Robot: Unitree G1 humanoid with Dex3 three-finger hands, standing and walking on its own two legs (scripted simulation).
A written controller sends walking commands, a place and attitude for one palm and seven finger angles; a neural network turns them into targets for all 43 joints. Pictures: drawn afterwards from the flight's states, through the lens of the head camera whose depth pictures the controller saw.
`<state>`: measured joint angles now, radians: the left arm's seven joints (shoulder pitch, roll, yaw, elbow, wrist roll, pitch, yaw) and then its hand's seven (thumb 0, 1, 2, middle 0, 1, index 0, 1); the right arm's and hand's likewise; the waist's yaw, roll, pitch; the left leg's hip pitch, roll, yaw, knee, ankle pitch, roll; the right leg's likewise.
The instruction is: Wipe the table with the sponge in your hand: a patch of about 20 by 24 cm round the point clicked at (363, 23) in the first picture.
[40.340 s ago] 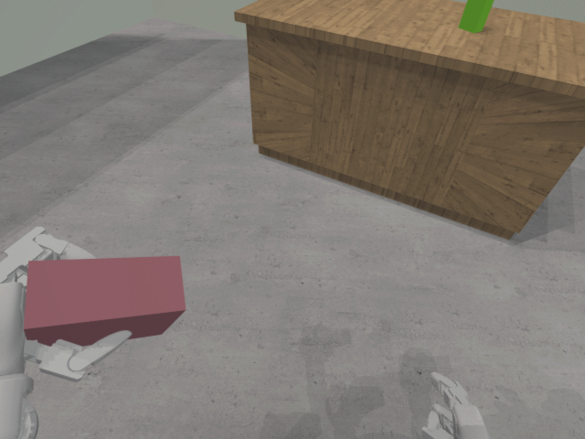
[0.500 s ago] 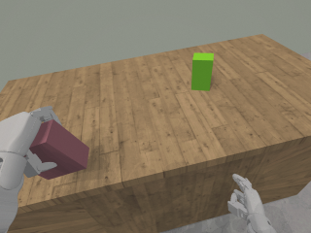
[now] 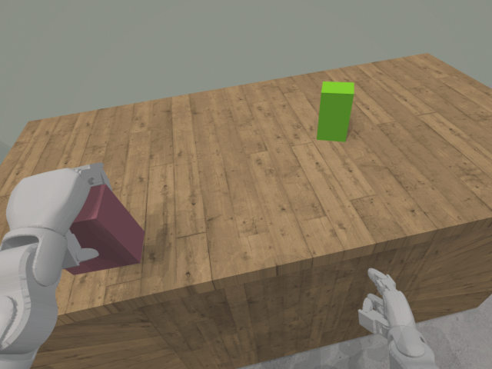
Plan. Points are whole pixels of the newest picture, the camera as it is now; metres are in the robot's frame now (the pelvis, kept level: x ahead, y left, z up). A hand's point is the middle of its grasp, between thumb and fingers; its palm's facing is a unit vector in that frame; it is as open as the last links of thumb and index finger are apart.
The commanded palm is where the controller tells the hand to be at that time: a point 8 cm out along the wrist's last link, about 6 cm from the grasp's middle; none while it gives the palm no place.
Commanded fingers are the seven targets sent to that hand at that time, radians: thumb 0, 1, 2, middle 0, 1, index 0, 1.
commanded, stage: turn the palm down, sponge in hand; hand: left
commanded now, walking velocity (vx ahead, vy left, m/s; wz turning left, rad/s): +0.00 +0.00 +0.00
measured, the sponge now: (96, 240) +0.24 +0.29 +0.12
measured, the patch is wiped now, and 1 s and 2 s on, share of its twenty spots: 0.00 0.00 0.00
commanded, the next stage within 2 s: move the sponge above the wiping area in 0.36 s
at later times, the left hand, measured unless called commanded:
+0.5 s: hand (86, 221) +0.23 +0.27 +0.18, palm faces +0.14 -0.03 -0.99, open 10.1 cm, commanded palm +0.19 +0.27 +0.24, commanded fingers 0.00 0.10 1.30 -1.20 -1.60 -1.20 -1.60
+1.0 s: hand (96, 227) +0.23 +0.27 +0.16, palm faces +0.12 -0.06 -0.99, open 10.1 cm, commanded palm +0.19 +0.26 +0.23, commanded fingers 0.00 0.10 1.30 -1.20 -1.60 -1.20 -1.60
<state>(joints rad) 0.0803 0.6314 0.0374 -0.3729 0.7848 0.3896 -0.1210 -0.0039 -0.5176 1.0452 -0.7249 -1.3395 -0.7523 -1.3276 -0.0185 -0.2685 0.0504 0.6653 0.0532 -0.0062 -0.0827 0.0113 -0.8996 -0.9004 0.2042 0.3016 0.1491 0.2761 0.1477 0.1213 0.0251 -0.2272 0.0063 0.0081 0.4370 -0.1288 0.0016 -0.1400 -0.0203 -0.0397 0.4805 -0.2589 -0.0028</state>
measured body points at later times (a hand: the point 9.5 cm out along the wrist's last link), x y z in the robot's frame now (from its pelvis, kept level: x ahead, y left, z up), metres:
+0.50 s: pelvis +0.00 -0.02 +0.00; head -0.03 -0.07 +0.44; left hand +0.22 +0.27 +0.23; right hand +0.27 -0.19 -0.07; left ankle +0.07 +0.12 -0.74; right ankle +0.01 -0.12 -0.74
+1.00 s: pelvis +0.01 -0.01 +0.00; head -0.01 -0.06 +0.45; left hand +0.22 +0.27 +0.21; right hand +0.27 -0.20 -0.07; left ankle +0.07 +0.12 -0.74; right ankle +0.01 -0.12 -0.74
